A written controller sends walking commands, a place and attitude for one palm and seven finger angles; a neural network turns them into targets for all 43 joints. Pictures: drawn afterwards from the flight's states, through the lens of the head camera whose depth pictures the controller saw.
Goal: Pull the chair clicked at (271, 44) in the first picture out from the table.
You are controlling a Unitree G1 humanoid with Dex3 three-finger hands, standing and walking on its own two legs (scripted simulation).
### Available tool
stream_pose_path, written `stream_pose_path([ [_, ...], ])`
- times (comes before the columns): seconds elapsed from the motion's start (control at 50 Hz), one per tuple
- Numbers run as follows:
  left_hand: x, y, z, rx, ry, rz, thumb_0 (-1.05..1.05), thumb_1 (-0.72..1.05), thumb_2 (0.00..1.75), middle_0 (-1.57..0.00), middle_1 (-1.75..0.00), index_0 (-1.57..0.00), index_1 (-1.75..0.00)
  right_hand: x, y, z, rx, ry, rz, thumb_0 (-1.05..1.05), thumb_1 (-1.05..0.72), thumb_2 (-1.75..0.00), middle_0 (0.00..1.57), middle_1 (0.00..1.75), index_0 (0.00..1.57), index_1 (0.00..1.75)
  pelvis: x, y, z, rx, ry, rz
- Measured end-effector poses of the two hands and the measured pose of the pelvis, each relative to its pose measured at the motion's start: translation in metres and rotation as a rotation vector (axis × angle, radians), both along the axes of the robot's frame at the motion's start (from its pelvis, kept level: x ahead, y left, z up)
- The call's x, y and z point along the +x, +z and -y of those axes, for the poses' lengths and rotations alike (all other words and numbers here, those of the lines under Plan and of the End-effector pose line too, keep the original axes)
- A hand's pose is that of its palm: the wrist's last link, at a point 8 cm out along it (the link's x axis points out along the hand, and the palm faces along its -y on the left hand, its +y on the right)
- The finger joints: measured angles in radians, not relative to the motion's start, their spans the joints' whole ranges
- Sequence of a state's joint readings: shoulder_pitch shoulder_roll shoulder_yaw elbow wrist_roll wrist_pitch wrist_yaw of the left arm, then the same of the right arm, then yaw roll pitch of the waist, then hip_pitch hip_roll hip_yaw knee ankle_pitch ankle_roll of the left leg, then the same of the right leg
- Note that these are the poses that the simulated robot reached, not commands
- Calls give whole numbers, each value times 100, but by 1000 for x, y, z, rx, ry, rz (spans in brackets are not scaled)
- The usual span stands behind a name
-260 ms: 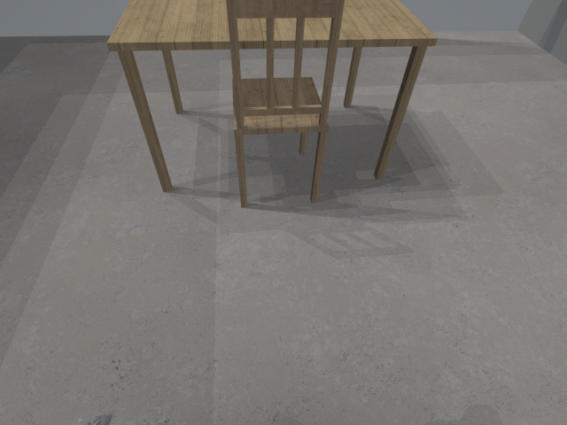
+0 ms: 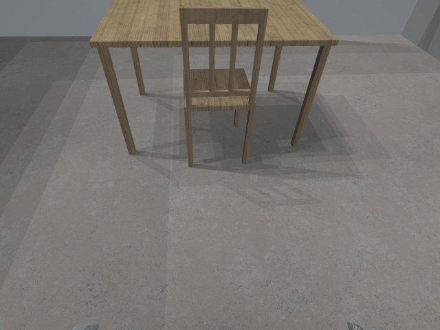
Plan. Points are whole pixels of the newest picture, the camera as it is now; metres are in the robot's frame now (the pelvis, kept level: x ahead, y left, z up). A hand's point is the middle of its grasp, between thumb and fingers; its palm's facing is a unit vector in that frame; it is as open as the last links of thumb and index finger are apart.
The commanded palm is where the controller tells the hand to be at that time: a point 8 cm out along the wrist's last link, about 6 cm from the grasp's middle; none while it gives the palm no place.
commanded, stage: stand and wait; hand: left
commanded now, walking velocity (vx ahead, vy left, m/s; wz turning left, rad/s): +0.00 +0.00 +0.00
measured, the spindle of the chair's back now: (211, 60) +1.22 +0.11 -0.08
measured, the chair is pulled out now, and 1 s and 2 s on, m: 0.00 0.00 0.00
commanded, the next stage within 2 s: look at it before walking up in 0.70 s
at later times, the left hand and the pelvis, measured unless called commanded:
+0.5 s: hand out of the picture +0.05 +0.24 -0.15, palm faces -0.03 -0.94 -0.34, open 7.4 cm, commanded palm none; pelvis -0.01 -0.01 +0.00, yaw +0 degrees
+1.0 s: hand out of the picture +0.06 +0.23 -0.15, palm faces -0.03 -0.95 -0.32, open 7.4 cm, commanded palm none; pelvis -0.01 -0.02 +0.01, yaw +0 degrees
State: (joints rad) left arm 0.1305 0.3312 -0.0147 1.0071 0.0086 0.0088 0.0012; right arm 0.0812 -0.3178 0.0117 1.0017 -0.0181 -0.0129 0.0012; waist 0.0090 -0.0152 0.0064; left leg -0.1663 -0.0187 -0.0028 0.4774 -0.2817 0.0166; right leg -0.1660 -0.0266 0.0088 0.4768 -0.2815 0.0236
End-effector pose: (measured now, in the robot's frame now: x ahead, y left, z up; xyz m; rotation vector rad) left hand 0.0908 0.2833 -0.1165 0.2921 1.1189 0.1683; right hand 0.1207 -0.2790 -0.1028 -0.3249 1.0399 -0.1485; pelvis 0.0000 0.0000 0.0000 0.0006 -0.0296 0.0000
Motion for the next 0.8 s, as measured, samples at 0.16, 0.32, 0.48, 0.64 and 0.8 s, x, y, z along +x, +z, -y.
stream_pose_path([
  [0.16, -22, -3, 0, 4, 17, -54, 0, 90, 90, -20, -30, -21, -30, -25, -4, 10, -10, -23, -66, 0, -90, -90, 20, 30, 20, 30, -5, 2, 4, 0, 1, 1],
  [0.32, -40, -2, -2, 19, 26, -105, 0, 90, 90, -20, -30, -21, -30, -55, -9, 21, -18, -54, -143, 0, -90, -90, 20, 30, 20, 30, -10, 3, 7, 1, -2, 5],
  [0.48, -43, 0, 0, 25, 22, -113, 0, 90, 90, -20, -30, -21, -30, -72, -12, 25, -12, -69, -179, 0, -90, -90, 20, 30, 20, 30, -14, 4, 10, 2, -3, 5],
  [0.64, -37, 1, 6, 20, 11, -93, 0, 90, 90, -20, -30, -21, -30, -74, -13, 25, -3, -71, -175, 0, -90, -90, 20, 30, 20, 30, -16, 5, 13, 2, -5, 4],
  [0.8, -32, 0, 11, 9, 3, -79, 0, 90, 90, -20, -30, -21, -30, -68, -11, 26, -2, -67, -161, 0, -90, -90, 20, 30, 20, 30, -16, 5, 15, 2, -5, 0],
])
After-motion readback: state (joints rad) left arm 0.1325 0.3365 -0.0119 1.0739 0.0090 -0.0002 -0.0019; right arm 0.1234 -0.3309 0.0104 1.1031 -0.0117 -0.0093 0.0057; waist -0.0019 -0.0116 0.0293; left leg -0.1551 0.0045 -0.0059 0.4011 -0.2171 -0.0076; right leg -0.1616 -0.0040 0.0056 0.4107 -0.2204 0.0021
